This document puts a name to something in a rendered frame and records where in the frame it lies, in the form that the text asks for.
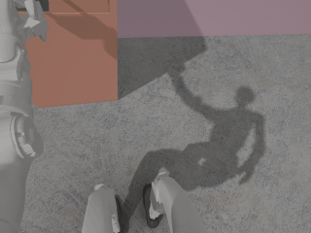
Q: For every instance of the robot left forearm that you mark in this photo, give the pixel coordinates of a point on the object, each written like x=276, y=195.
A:
x=15, y=83

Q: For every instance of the left robot upper arm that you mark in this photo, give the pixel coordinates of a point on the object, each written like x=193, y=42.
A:
x=20, y=144

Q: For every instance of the handle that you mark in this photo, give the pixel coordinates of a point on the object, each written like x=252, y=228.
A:
x=44, y=4

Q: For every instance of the robot left hand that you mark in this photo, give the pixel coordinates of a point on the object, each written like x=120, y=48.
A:
x=30, y=24

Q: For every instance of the cabinet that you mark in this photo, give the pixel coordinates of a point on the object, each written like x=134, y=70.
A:
x=78, y=64

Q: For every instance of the right robot shin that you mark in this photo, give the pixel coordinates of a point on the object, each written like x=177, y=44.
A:
x=155, y=210

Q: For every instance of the drawer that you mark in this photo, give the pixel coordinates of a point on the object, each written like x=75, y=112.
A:
x=99, y=6

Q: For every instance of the robot right foot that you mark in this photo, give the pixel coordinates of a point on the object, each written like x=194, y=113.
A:
x=152, y=222

